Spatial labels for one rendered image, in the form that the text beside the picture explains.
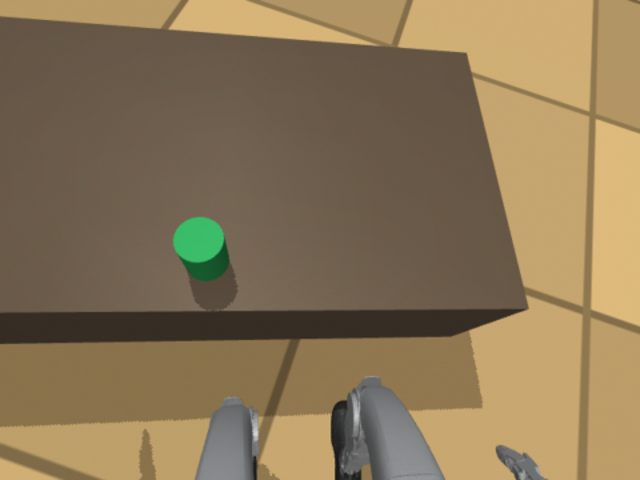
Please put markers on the right robot foot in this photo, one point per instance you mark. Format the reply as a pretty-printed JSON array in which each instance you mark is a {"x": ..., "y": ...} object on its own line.
[{"x": 338, "y": 441}]

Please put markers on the right robot hand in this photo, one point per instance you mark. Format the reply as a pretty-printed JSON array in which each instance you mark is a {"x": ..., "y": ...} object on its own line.
[{"x": 523, "y": 467}]

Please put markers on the can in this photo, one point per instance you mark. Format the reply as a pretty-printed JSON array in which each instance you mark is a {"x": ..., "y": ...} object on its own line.
[{"x": 201, "y": 246}]

